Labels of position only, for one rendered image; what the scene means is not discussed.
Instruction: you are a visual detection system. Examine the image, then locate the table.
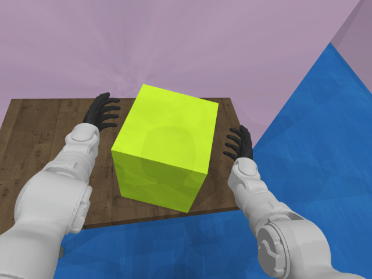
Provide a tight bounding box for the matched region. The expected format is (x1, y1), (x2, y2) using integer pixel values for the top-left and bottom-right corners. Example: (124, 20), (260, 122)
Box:
(0, 98), (261, 258)

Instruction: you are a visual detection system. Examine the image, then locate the robot right forearm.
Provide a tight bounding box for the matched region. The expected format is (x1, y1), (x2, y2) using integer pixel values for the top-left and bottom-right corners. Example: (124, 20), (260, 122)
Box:
(227, 158), (331, 256)

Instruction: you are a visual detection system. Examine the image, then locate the robot left hand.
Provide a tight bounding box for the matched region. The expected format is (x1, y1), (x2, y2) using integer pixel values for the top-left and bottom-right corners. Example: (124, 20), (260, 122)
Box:
(82, 92), (121, 132)

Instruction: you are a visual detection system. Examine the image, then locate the robot left forearm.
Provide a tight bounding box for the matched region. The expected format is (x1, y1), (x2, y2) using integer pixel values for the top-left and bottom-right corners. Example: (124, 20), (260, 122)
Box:
(14, 123), (100, 222)

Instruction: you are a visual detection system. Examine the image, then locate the carton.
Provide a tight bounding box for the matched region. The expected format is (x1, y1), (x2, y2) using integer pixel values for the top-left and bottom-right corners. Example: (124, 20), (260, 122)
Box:
(111, 84), (219, 213)

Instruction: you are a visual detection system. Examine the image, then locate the left robot upper arm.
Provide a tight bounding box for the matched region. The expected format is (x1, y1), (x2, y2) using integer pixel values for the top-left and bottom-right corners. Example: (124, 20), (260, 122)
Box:
(0, 170), (92, 279)

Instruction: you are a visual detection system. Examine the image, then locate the robot right hand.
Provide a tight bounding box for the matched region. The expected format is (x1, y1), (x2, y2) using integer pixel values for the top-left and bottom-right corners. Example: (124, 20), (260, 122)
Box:
(223, 125), (253, 161)

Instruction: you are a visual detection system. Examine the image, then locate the right robot upper arm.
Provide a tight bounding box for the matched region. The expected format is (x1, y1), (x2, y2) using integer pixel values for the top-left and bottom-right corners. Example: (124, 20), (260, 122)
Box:
(257, 219), (366, 279)

